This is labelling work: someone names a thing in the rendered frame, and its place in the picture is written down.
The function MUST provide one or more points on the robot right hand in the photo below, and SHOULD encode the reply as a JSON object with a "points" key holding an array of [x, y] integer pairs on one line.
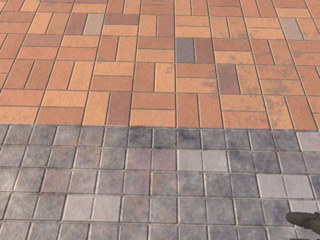
{"points": [[305, 220]]}

